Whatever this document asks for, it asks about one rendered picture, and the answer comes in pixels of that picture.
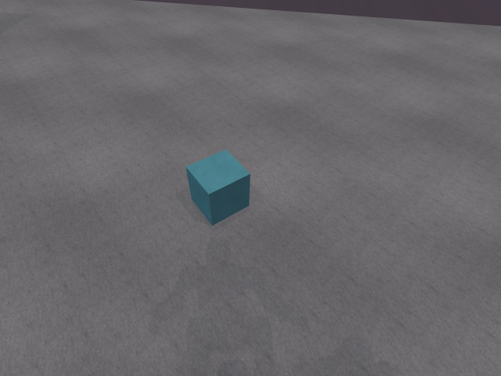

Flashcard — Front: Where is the carton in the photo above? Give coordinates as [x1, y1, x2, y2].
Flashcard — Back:
[186, 150, 251, 226]

